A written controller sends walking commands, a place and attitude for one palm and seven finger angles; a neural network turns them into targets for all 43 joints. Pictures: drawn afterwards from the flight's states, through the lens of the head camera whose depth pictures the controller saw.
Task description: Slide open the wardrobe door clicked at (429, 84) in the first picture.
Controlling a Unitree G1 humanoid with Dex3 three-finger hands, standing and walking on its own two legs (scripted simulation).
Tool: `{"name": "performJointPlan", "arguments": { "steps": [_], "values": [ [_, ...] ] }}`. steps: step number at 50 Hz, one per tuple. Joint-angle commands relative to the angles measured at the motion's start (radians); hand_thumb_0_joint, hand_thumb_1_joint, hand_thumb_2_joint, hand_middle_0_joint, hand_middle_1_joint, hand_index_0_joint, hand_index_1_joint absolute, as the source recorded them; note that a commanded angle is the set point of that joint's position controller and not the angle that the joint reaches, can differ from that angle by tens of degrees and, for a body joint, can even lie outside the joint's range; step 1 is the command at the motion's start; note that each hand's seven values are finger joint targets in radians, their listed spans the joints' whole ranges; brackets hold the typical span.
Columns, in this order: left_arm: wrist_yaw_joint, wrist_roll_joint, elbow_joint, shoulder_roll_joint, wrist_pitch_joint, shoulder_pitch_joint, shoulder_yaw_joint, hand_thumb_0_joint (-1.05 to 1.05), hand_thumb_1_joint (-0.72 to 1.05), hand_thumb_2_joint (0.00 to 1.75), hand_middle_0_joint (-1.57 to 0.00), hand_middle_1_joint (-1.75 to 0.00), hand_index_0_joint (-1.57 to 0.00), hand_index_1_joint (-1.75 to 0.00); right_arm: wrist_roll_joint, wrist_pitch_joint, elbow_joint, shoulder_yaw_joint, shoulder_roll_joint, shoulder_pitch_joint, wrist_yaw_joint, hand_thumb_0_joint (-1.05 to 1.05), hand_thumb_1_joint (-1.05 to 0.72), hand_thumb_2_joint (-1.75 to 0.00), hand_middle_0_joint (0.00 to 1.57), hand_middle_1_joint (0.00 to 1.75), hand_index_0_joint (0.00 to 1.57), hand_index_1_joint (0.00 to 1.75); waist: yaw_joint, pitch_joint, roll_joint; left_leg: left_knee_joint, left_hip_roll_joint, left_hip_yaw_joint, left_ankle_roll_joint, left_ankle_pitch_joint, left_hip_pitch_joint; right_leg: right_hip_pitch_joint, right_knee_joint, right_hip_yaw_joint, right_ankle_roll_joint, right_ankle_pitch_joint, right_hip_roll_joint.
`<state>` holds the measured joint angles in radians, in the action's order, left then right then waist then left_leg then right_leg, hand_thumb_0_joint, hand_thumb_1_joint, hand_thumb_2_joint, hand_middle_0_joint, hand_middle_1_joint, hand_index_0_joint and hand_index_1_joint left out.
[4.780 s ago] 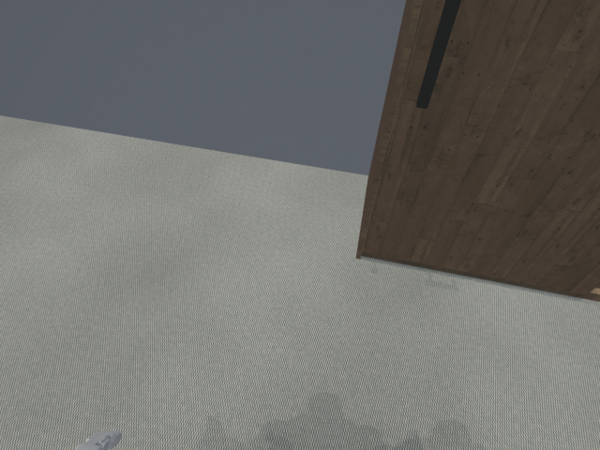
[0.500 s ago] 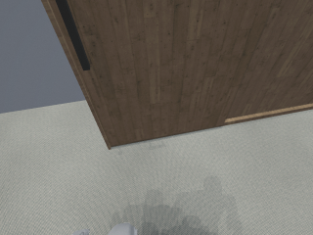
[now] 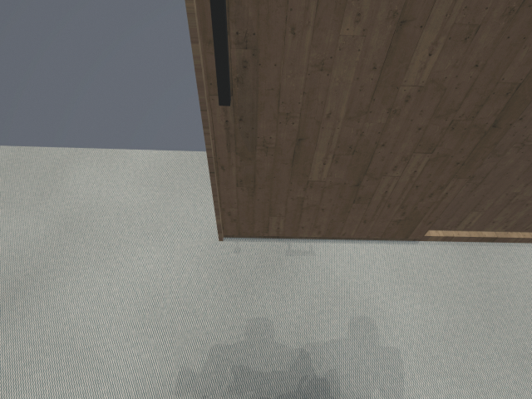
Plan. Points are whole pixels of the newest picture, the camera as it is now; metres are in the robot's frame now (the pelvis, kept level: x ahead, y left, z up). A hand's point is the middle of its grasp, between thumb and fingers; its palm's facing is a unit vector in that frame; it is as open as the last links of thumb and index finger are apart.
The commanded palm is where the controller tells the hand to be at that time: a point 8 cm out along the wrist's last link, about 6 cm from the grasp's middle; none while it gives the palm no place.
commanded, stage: take the last steps up to it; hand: left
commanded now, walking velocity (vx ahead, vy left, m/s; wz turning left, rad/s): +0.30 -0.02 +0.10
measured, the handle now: (221, 30) +0.79 +0.15 +0.15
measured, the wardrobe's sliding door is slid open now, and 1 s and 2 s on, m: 0.00 0.00 0.00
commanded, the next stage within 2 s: come to a stop and stand still in 0.88 s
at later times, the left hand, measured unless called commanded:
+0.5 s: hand out of the picture -0.02 +0.13 -0.17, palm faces +0.21 -0.97 -0.13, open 7.4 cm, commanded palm none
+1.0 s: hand (155, 283) +0.34 +0.25 -0.16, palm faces +0.08 -0.98 -0.18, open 7.4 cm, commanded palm none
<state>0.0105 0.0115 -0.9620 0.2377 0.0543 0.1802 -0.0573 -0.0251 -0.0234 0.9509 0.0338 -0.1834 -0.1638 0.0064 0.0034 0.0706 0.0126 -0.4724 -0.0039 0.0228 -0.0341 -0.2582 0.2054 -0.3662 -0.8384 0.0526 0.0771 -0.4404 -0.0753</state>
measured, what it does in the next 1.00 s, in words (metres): walks ahead: right foot, then left foot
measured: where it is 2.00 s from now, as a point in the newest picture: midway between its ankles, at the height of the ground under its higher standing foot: (245, 389)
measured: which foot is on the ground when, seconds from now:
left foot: down 0.00-0.10, up 0.12-0.54, down 0.56-1.00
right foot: up 0.00-0.08, down 0.10-0.58, up 0.60-1.00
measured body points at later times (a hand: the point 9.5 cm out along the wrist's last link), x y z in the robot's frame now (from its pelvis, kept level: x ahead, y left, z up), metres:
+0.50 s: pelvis +0.11 +0.01 -0.01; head +0.14 +0.02 +0.44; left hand -0.03 +0.18 -0.16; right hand +0.17 -0.22 -0.16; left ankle +0.19 +0.14 -0.71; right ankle +0.00 -0.12 -0.74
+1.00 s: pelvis +0.26 +0.06 +0.00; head +0.27 +0.07 +0.45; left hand +0.34 +0.30 -0.15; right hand +0.24 -0.15 -0.15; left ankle +0.21 +0.14 -0.74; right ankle +0.34 -0.08 -0.70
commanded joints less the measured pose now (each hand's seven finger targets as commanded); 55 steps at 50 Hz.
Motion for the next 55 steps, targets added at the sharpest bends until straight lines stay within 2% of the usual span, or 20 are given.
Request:
{"name": "performJointPlan", "arguments": {
  "steps": [1,3,4,5,6,8,10,13,23,26,27,29,30,33,37,44,51,53,54,55],
  "values": [
    [-0.007,0.010,0.050,0.040,-0.041,0.043,0.001,0.00,0.90,0.90,-0.20,-0.30,-0.20,-0.30,-0.005,0.016,-0.023,0.049,-0.195,-0.049,0.009,0.00,-0.90,-0.90,0.20,0.30,0.20,0.30,-0.019,-0.067,-0.188,0.175,0.234,-0.265,-0.127,0.009,-0.001,0.074,0.164,0.021,-0.020,0.006,0.036],
    [-0.012,0.015,0.013,0.037,-0.058,0.133,-0.002,0.00,0.90,0.90,-0.20,-0.30,-0.20,-0.30,0.000,0.019,-0.014,0.045,-0.172,-0.037,0.008,0.00,-0.90,-0.90,0.20,0.30,0.20,0.30,0.031,-0.064,-0.111,0.102,0.184,-0.235,-0.084,-0.178,0.128,0.272,0.375,0.037,-0.028,0.128,0.045],
    [-0.008,0.021,-0.009,0.074,-0.071,0.195,-0.009,0.00,0.90,0.90,-0.20,-0.30,-0.20,-0.30,0.007,0.023,-0.012,0.039,-0.128,-0.048,0.006,0.00,-0.90,-0.90,0.20,0.30,0.20,0.30,0.058,-0.066,0.017,-0.042,0.108,-0.169,-0.038,-0.256,0.253,0.408,0.485,-0.050,-0.045,0.084,-0.026],
    [0.003,0.034,-0.023,0.162,-0.081,0.256,-0.029,0.00,0.90,0.90,-0.20,-0.30,-0.20,-0.30,0.016,0.029,-0.036,0.021,-0.052,-0.050,0.002,0.00,-0.90,-0.90,0.20,0.30,0.20,0.30,0.083,-0.042,0.316,-0.314,-0.023,-0.010,0.021,-0.317,0.453,0.483,0.638,-0.371,-0.128,-0.131,-0.268],
    [0.009,0.018,-0.018,0.193,-0.078,0.284,-0.029,0.00,0.90,0.90,-0.20,-0.30,-0.20,-0.30,0.001,0.024,-0.067,0.032,-0.103,0.012,-0.006,0.00,-0.90,-0.90,0.20,0.30,0.20,0.30,0.105,0.017,0.268,-0.461,0.013,-0.042,0.027,-0.335,0.497,0.364,0.734,-0.513,-0.198,-0.255,-0.390],
    [0.015,0.014,-0.013,0.136,-0.092,0.207,-0.024,0.00,0.90,0.90,-0.20,-0.30,-0.20,-0.30,-0.008,0.019,-0.037,0.045,-0.113,0.011,-0.020,0.00,-0.90,-0.90,0.20,0.30,0.20,0.30,0.060,0.111,0.239,-0.582,0.060,-0.072,0.021,-0.177,0.499,0.215,0.780,-0.456,-0.191,-0.319,-0.331],
    [0.010,0.009,-0.020,0.054,-0.106,0.175,0.002,0.00,0.90,0.90,-0.20,-0.30,-0.20,-0.30,-0.009,0.019,0.015,0.047,-0.093,-0.047,-0.027,0.00,-0.90,-0.90,0.20,0.30,0.20,0.30,0.013,0.137,0.128,-0.622,0.083,-0.050,0.034,-0.034,0.455,0.190,0.734,-0.248,-0.156,-0.077,-0.244],
    [0.010,0.006,-0.048,0.021,-0.125,0.229,0.014,0.00,0.90,0.90,-0.20,-0.30,-0.20,-0.30,-0.004,0.022,0.048,0.041,-0.048,-0.092,-0.031,0.00,-0.90,-0.90,0.20,0.30,0.20,0.30,0.001,0.091,0.085,-0.610,0.084,-0.007,0.057,0.060,0.448,0.260,0.694,-0.080,-0.147,0.231,-0.187],
    [0.020,0.020,-0.163,0.031,-0.131,0.358,0.012,0.00,0.90,0.90,-0.20,-0.30,-0.20,-0.30,0.008,0.048,0.010,0.022,-0.001,0.069,-0.044,0.00,-0.90,-0.90,0.20,0.30,0.20,0.30,0.044,0.081,0.142,-0.249,0.090,0.107,0.034,0.024,0.355,0.340,0.610,-0.014,-0.188,0.533,-0.210],
    [0.022,0.015,-0.178,0.040,-0.124,0.339,0.006,0.00,0.90,0.90,-0.20,-0.30,-0.20,-0.30,0.004,0.068,0.056,0.029,-0.031,-0.073,-0.027,0.00,-0.90,-0.90,0.20,0.30,0.20,0.30,-0.028,0.008,0.103,-0.113,0.038,0.143,0.003,0.030,0.083,0.287,0.401,0.024,-0.168,0.692,-0.186],
    [0.020,0.009,-0.175,0.033,-0.123,0.325,0.006,0.00,0.90,0.90,-0.20,-0.30,-0.20,-0.30,0.000,0.076,0.106,0.038,-0.073,-0.239,-0.018,0.00,-0.90,-0.90,0.20,0.30,0.20,0.30,-0.098,-0.100,0.029,-0.032,0.040,0.119,-0.005,0.098,-0.124,0.242,0.196,0.067,-0.140,0.668,-0.140],
    [0.009,-0.007,-0.136,-0.049,-0.118,0.369,0.022,0.00,0.90,0.90,-0.20,-0.30,-0.20,-0.30,0.002,0.081,0.156,0.073,-0.251,-0.439,0.009,0.00,-0.90,-0.90,0.20,0.30,0.20,0.30,-0.131,-0.296,-0.341,0.131,0.457,-0.431,-0.156,0.252,-0.471,-0.147,-0.331,0.074,-0.072,-0.143,0.065],
    [0.013,-0.003,-0.118,-0.028,-0.112,0.305,0.015,0.00,0.90,0.90,-0.20,-0.30,-0.20,-0.30,0.010,0.071,0.153,0.068,-0.239,-0.395,0.015,0.00,-0.90,-0.90,0.20,0.30,0.20,0.30,-0.119,-0.236,-0.216,0.175,0.484,-0.418,-0.189,0.184,-0.385,-0.184,-0.435,-0.014,-0.100,-0.144,0.021],
    [-0.003,0.012,-0.125,-0.055,-0.096,0.202,0.004,0.00,0.90,0.90,-0.20,-0.30,-0.20,-0.30,0.005,0.086,0.106,0.031,-0.093,-0.188,0.019,0.00,-0.90,-0.90,0.20,0.30,0.20,0.30,-0.045,0.021,-0.072,0.256,0.371,-0.213,-0.112,0.125,-0.002,-0.177,-0.445,-0.040,-0.083,0.077,-0.070],
    [-0.008,0.019,-0.137,-0.091,-0.063,0.284,0.001,0.00,0.90,0.90,-0.20,-0.30,-0.20,-0.30,0.008,0.105,0.095,0.016,-0.037,-0.157,0.022,0.00,-0.90,-0.90,0.20,0.30,0.20,0.30,0.021,-0.002,-0.118,0.294,0.287,-0.032,-0.082,0.179,0.081,-0.099,-0.328,-0.026,-0.059,0.191,-0.061],
    [-0.016,0.019,-0.052,-0.041,-0.046,0.104,-0.008,0.00,0.90,0.90,-0.20,-0.30,-0.20,-0.30,0.004,0.099,0.098,0.023,-0.063,-0.207,0.024,0.00,-0.90,-0.90,0.20,0.30,0.20,0.30,0.003,0.053,-0.096,0.317,0.304,-0.024,-0.121,0.237,-0.039,-0.230,-0.133,-0.030,-0.035,0.264,-0.074],
    [-0.007,0.011,-0.002,-0.055,-0.064,-0.030,0.011,0.00,0.90,0.90,-0.20,-0.30,-0.20,-0.30,-0.008,0.077,0.141,0.022,-0.062,-0.269,0.029,0.00,-0.90,-0.90,0.20,0.30,0.20,0.30,-0.038,0.047,-0.112,0.150,0.290,0.017,-0.107,0.567,-0.101,-0.055,0.216,0.042,-0.062,0.185,-0.010],
    [0.003,0.010,-0.046,-0.041,-0.079,0.096,0.011,0.00,0.90,0.90,-0.20,-0.30,-0.20,-0.30,0.001,0.072,0.148,0.018,-0.063,-0.254,0.032,0.00,-0.90,-0.90,0.20,0.30,0.20,0.30,0.023,-0.054,-0.076,0.002,0.227,0.065,-0.040,0.593,-0.112,0.145,0.411,0.052,-0.058,0.414,0.010],
    [0.013,0.013,-0.068,0.018,-0.090,0.159,0.003,0.00,0.90,0.90,-0.20,-0.30,-0.20,-0.30,0.013,0.072,0.150,0.016,-0.039,-0.275,0.028,0.00,-0.90,-0.90,0.20,0.30,0.20,0.30,0.035,-0.138,0.001,-0.076,0.183,0.079,0.005,0.456,-0.030,0.317,0.413,-0.015,-0.071,0.720,-0.054],
    [0.025,0.010,-0.083,0.080,-0.096,0.190,-0.006,0.00,0.90,0.90,-0.20,-0.30,-0.20,-0.30,0.025,0.068,0.144,0.012,-0.005,-0.296,0.025,0.00,-0.90,-0.90,0.20,0.30,0.20,0.30,0.027,-0.216,0.109,-0.161,0.116,0.109,0.047,0.134,0.107,0.479,0.335,-0.175,-0.146,1.152,-0.222]
  ]
}}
